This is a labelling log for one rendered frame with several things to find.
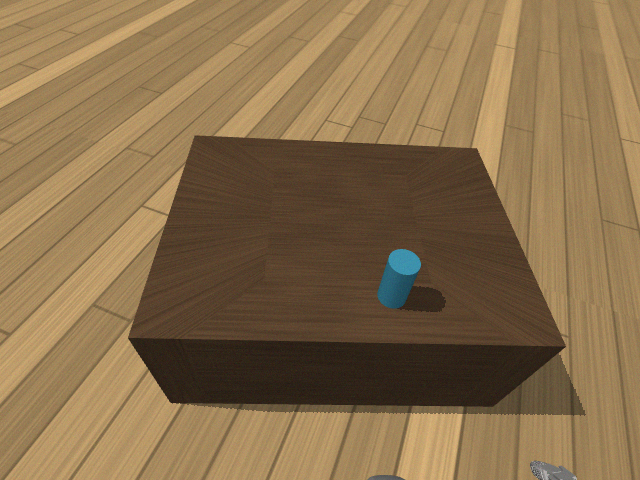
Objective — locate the can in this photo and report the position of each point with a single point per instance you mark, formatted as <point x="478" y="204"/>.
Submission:
<point x="398" y="278"/>

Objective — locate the right robot hand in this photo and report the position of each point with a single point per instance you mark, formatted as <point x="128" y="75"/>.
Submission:
<point x="544" y="471"/>

